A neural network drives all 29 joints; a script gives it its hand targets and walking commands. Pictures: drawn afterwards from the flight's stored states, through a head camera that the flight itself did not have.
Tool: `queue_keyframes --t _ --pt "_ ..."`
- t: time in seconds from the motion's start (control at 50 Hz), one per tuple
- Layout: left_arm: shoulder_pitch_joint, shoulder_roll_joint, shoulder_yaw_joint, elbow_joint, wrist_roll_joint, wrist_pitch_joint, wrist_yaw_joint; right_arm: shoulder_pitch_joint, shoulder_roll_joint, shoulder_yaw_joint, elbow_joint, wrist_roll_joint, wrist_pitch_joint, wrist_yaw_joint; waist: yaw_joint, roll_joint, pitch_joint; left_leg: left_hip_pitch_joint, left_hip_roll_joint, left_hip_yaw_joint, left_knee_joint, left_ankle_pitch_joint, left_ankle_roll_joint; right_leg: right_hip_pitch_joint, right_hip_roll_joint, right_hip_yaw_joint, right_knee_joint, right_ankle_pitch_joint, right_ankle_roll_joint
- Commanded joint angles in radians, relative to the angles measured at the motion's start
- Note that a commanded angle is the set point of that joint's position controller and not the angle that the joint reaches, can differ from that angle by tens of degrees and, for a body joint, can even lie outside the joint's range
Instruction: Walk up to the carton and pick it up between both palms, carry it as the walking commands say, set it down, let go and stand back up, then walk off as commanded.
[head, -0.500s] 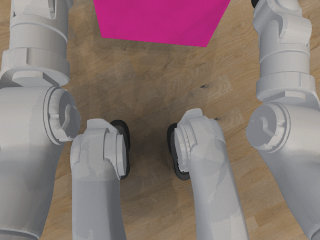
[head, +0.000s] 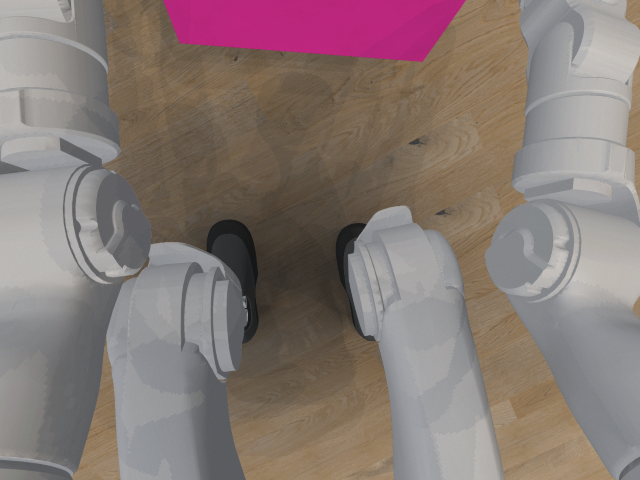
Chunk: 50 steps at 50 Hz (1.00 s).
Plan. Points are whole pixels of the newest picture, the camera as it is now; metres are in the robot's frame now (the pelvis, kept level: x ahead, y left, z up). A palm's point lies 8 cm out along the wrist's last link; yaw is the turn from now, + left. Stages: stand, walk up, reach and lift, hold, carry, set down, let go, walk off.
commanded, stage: set down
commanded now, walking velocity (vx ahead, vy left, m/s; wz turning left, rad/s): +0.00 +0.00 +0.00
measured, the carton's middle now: out of the picture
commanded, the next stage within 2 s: none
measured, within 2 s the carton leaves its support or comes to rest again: rests again in 0.90 s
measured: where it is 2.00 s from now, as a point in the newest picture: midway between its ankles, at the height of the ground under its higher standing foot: (302, 300)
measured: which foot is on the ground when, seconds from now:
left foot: down 0.00-1.00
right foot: down 0.00-1.00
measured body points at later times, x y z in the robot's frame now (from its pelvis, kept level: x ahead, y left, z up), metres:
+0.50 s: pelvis +0.00 +0.00 -0.02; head +0.37 -0.01 +0.22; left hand +0.60 +0.13 -0.18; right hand +0.54 -0.23 -0.17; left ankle +0.12 +0.11 -0.35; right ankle +0.09 -0.11 -0.35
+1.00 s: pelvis +0.00 +0.00 -0.03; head +0.38 -0.01 +0.20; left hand +0.58 +0.14 -0.23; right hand +0.52 -0.22 -0.22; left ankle +0.12 +0.11 -0.35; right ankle +0.09 -0.11 -0.35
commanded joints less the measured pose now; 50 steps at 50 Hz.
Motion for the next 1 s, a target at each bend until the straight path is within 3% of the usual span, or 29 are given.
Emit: queue_keyframes --t 0.0,0.12,0.16,0.18,0.22,0.24,0.28,0.3,0.32,0.36,0.38,0.4,0.44,0.46,0.48,0.5,0.52,0.54,0.6,0.68,0.72,0.74,0.78,0.8,0.82,0.84,0.88,0.96,0.98 --pt "-0.37 -0.785 -0.377 0.008 -0.117 0.055 -0.189 -0.524 0.702 0.506 0.058 0.128 0.068 0.176 0.001 0.086 -1.069 0.785 -0.042 -0.042 -0.12 0.288 0.03 0.305 -0.007 -0.03 -0.234 0.273 0.018" --pt "-0.324 -0.813 -0.458 0.057 -0.187 0.043 -0.185 -0.493 0.72 0.556 0.088 0.137 0.053 0.157 -0.029 0.075 -0.971 0.746 -0.049 -0.046 -0.101 0.279 0.028 0.281 -0.017 -0.022 -0.231 0.246 0.019" --pt "-0.368 -0.801 -0.427 0.033 -0.193 0.04 -0.184 -0.561 0.723 0.562 0.019 0.136 0.062 0.161 -0.008 0.024 -1.03 0.735 -0.05 -0.05 -0.106 0.231 0.037 0.34 -0.014 -0.032 -0.223 0.221 0.027" --pt "-0.35 -0.774 -0.447 0.077 -0.182 0.049 -0.179 -0.549 0.66 0.53 0.039 0.135 0.06 0.161 -0.018 0.118 -0.997 0.758 -0.042 -0.047 -0.099 0.22 0.026 0.293 -0.028 -0.033 -0.203 0.205 0.02" --pt "-0.329 -0.77 -0.4 0.101 -0.155 0.041 -0.185 -0.522 0.716 0.524 0.073 0.114 0.069 0.167 0.027 0.064 -0.921 0.7 -0.047 -0.024 -0.103 0.193 0.03 0.297 -0.022 -0.022 -0.227 0.175 0.013" --pt "-0.386 -0.773 -0.404 0.088 -0.178 0.036 -0.183 -0.523 0.701 0.512 0.088 0.102 0.068 0.171 -0.033 0.016 -0.921 0.692 -0.05 -0.062 -0.101 0.187 0.044 0.267 -0.024 -0.028 -0.206 0.188 0.014" --pt "-0.387 -0.793 -0.395 0.086 -0.178 0.032 -0.189 -0.526 0.7 0.502 0.117 0.082 0.065 0.164 -0.021 0.012 -0.921 0.667 -0.04 -0.045 -0.108 0.161 0.036 0.303 -0.029 -0.03 -0.209 0.163 0.013" --pt "-0.407 -0.773 -0.404 0.099 -0.193 0.034 -0.187 -0.515 0.684 0.484 0.105 0.087 0.062 0.165 -0.055 0.035 -0.932 0.658 -0.035 -0.037 -0.083 0.156 0.04 0.309 -0.031 -0.014 -0.214 0.178 0.007" --pt "-0.387 -0.77 -0.384 0.107 -0.179 0.029 -0.185 -0.561 0.687 0.508 0.083 0.096 0.06 0.161 0.01 0.056 -0.948 0.662 -0.039 -0.017 -0.08 0.172 0.035 0.33 -0.034 -0.012 -0.214 0.182 0.015" --pt "-0.36 -0.778 -0.383 0.138 -0.157 0.031 -0.196 -0.473 0.714 0.484 0.159 0.076 0.07 0.163 0.003 0.07 -0.871 0.64 -0.034 -0.01 -0.09 0.137 0.032 0.338 -0.026 0.001 -0.227 0.171 0.01" --pt "-0.381 -0.76 -0.371 0.109 -0.161 0.021 -0.194 -0.494 0.751 0.474 0.152 0.083 0.07 0.168 0.017 0.015 -0.847 0.61 -0.045 -0.03 -0.104 0.122 0.046 0.31 -0.028 -0.011 -0.22 0.156 0.008" --pt "-0.342 -0.785 -0.367 0.152 -0.166 0.021 -0.192 -0.46 0.711 0.464 0.162 0.066 0.064 0.168 -0.045 0.008 -0.834 0.607 -0.042 -0.034 -0.087 0.147 0.045 0.269 -0.024 -0.018 -0.223 0.164 0.008" --pt "-0.35 -0.764 -0.366 0.171 -0.151 0.032 -0.197 -0.431 0.703 0.438 0.171 0.057 0.071 0.172 -0.031 0.079 -0.812 0.644 -0.044 -0.032 -0.095 0.12 0.034 0.238 -0.025 -0.012 -0.232 0.132 -0.008" --pt "-0.327 -0.746 -0.35 0.162 -0.141 0.033 -0.198 -0.45 0.691 0.438 0.157 0.054 0.073 0.169 -0.009 0.05 -0.781 0.57 -0.04 -0.021 -0.095 0.106 0.04 0.241 -0.029 -0.006 -0.237 0.13 0.008" --pt "-0.376 -0.729 -0.352 0.156 -0.157 0.024 -0.203 -0.435 0.694 0.434 0.179 0.037 0.069 0.169 -0.031 0.018 -0.751 0.552 -0.037 -0.014 -0.079 0.081 0.035 0.261 -0.029 0.006 -0.237 0.129 -0.001" --pt "-0.349 -0.752 -0.329 0.127 -0.144 0.009 -0.197 -0.455 0.736 0.455 0.126 0.063 0.061 0.162 0.043 0.015 -0.806 0.532 -0.045 0.0 -0.072 0.115 0.045 0.33 -0.023 0.014 -0.223 0.176 0.006" --pt "-0.362 -0.741 -0.357 0.157 -0.142 0.019 -0.195 -0.498 0.688 0.448 0.111 0.07 0.054 0.163 -0.004 0.081 -0.825 0.612 -0.035 -0.027 -0.086 0.133 0.044 0.292 -0.027 -0.008 -0.202 0.175 0.013" --pt "-0.374 -0.713 -0.344 0.131 -0.153 0.013 -0.196 -0.5 0.68 0.454 0.16 0.078 0.059 0.164 0.006 0.017 -0.768 0.568 -0.035 -0.029 -0.086 0.087 0.047 0.261 -0.027 -0.003 -0.203 0.131 0.012" --pt "-0.342 -0.715 -0.336 0.153 -0.141 0.02 -0.203 -0.484 0.658 0.451 0.143 0.061 0.062 0.155 -0.008 0.021 -0.741 0.508 -0.038 -0.026 -0.083 0.083 0.051 0.3 -0.03 0.001 -0.209 0.136 0.006" --pt "-0.433 -0.709 -0.405 0.094 -0.207 -0.005 -0.188 -0.53 0.651 0.464 0.13 0.088 0.03 0.155 -0.035 0.035 -0.796 0.598 -0.035 -0.053 -0.069 0.133 0.039 0.268 -0.033 -0.008 -0.177 0.188 0.004" --pt "-0.43 -0.696 -0.408 0.078 -0.212 -0.019 -0.187 -0.521 0.661 0.473 0.154 0.093 0.021 0.154 0.012 0.013 -0.773 0.59 -0.035 -0.046 -0.053 0.179 0.043 0.25 -0.031 0.003 -0.181 0.186 -0.005" --pt "-0.457 -0.74 -0.424 0.046 -0.239 -0.028 -0.184 -0.557 0.657 0.473 0.076 0.113 0.004 0.148 -0.046 0.013 -0.843 0.661 -0.037 -0.065 -0.043 0.22 0.044 0.278 -0.024 -0.013 -0.173 0.23 -0.008" --pt "-0.434 -0.715 -0.453 0.003 -0.257 -0.045 -0.17 -0.582 0.649 0.513 0.053 0.155 -0.01 0.147 0.0 0.039 -0.9 0.724 -0.042 -0.072 -0.051 0.261 0.047 0.277 -0.024 -0.026 -0.157 0.25 0.005" --pt "-0.491 -0.715 -0.473 0.006 -0.284 -0.056 -0.17 -0.642 0.613 0.547 0.05 0.159 -0.025 0.139 -0.022 0.012 -0.911 0.691 -0.035 -0.062 -0.009 0.287 0.039 0.295 -0.017 -0.013 -0.154 0.275 0.0" --pt "-0.511 -0.703 -0.503 -0.015 -0.302 -0.058 -0.162 -0.627 0.639 0.545 0.0 0.185 -0.034 0.137 -0.012 0.077 -0.996 0.772 -0.033 -0.048 -0.011 0.299 0.034 0.334 -0.021 -0.007 -0.151 0.31 0.0" --pt "-0.527 -0.689 -0.54 -0.043 -0.319 -0.074 -0.153 -0.631 0.64 0.569 0.049 0.203 -0.035 0.132 -0.023 0.032 -0.979 0.737 -0.031 -0.059 -0.027 0.305 0.035 0.35 -0.028 -0.021 -0.13 0.329 0.009" --pt "-0.507 -0.712 -0.58 -0.05 -0.333 -0.086 -0.144 -0.667 0.605 0.603 -0.012 0.234 -0.07 0.121 -0.017 0.092 -1.036 0.8 -0.036 -0.085 -0.014 0.387 0.036 0.327 -0.017 -0.021 -0.111 0.371 0.015" --pt "-0.452 -0.742 -0.569 0.014 -0.343 -0.097 -0.131 -0.637 0.613 0.62 0.02 0.237 -0.082 0.111 -0.004 0.074 -1.008 0.843 -0.041 -0.083 0.005 0.401 0.038 0.279 -0.014 -0.029 -0.118 0.341 0.015" --pt "-0.467 -0.726 -0.577 0.007 -0.355 -0.101 -0.131 -0.649 0.597 0.599 0.016 0.213 -0.084 0.107 -0.031 0.074 -1.018 0.799 -0.03 -0.087 0.027 0.392 0.037 0.289 -0.026 -0.015 -0.117 0.352 0.013"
